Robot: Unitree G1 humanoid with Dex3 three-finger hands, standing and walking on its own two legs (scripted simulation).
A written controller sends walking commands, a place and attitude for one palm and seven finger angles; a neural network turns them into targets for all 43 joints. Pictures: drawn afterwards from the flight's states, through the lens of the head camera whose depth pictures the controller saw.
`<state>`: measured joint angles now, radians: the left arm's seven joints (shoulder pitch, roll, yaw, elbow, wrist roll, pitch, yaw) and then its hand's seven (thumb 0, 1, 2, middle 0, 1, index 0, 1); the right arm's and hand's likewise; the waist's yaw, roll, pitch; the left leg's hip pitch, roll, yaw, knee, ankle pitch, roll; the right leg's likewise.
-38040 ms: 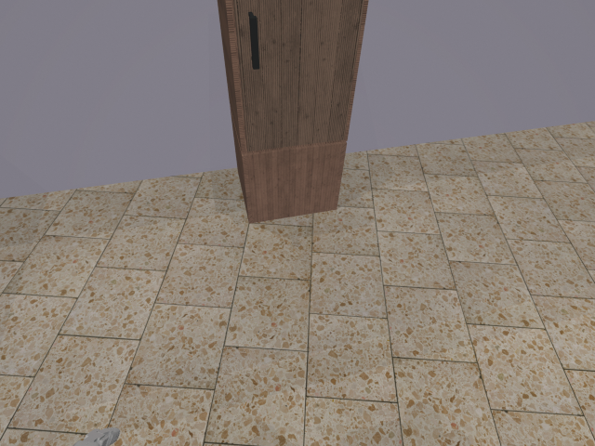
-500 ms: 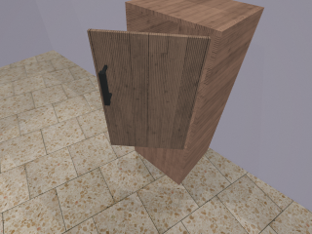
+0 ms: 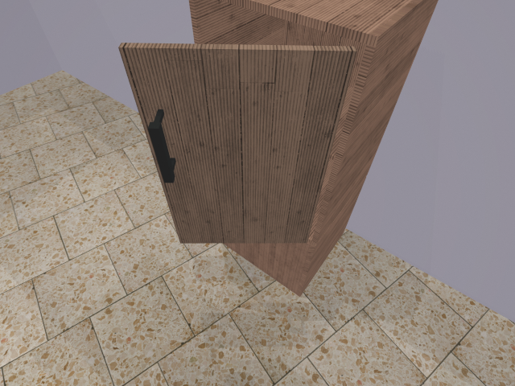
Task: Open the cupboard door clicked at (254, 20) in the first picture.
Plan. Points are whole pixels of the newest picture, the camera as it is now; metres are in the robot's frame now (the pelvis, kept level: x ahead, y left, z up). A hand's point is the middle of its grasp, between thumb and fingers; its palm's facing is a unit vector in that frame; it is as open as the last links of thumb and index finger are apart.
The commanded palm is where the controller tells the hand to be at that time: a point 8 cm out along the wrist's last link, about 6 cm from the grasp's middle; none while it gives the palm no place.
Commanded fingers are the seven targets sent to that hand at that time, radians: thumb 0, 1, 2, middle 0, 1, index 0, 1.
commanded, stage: come to a stop and stand still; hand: left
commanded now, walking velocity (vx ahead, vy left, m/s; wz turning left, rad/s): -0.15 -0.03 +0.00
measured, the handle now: (164, 147) +0.53 +0.21 +0.06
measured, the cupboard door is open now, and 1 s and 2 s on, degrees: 38 38 38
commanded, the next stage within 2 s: look again from close up in 0.76 s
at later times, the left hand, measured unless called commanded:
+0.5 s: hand out of the picture -0.03 +0.17 -0.16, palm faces +0.01 -0.97 -0.23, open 7.3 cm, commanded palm none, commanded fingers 0.00 0.90 0.90 -0.20 -0.30 -0.20 -0.30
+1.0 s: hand out of the picture -0.04 +0.15 -0.17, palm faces +0.01 -0.98 -0.18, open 7.3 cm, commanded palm none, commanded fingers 0.00 0.90 0.90 -0.20 -0.30 -0.20 -0.30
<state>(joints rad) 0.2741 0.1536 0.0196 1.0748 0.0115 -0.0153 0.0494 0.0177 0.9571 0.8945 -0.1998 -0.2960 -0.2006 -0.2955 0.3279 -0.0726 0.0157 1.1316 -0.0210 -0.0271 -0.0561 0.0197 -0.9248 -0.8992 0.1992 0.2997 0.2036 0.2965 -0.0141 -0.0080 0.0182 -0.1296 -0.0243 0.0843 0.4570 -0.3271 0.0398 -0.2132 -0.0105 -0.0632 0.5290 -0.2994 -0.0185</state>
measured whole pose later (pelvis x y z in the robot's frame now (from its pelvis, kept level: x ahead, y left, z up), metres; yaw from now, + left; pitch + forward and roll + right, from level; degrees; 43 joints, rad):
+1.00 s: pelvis -0.04 -0.02 +0.00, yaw +0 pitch +0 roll +1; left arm 0.30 0.14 -0.02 1.11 0.01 -0.02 0.03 0.01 0.93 0.89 -0.20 -0.30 -0.20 -0.30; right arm 0.36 -0.12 0.02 1.14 -0.02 -0.02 -0.02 0.00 -0.91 -0.90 0.20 0.30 0.20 0.30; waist -0.01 -0.01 0.02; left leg -0.18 0.00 0.07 0.43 -0.25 0.02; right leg -0.24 0.02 -0.06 0.46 -0.22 -0.05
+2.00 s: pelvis -0.06 -0.03 -0.07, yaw +3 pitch +11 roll +0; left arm 0.44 0.19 0.16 0.13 -0.22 -0.46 -0.21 0.01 0.52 0.73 -0.23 -0.55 -0.23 -0.54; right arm 0.14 -0.27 -0.05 0.47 0.01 -0.22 -0.03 0.01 -0.91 -0.90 0.20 0.30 0.20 0.30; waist 0.05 -0.05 -0.10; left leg -0.72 0.01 0.02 1.03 -0.50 0.01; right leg -0.75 0.00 -0.12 1.01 -0.46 -0.07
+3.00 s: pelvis -0.04 +0.00 -0.02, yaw +2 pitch +5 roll -1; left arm -0.02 0.39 0.39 0.29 -0.32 -0.17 -0.43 -0.01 -0.48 0.30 -0.30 -1.19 -0.30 -1.19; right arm 0.25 -0.26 0.07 0.59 0.04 -0.23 -0.09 0.01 -0.91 -0.90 0.20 0.30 0.21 0.30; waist 0.04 0.03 -0.05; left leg -0.43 -0.01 0.03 0.73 -0.40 0.04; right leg -0.44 0.00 -0.10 0.68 -0.34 -0.03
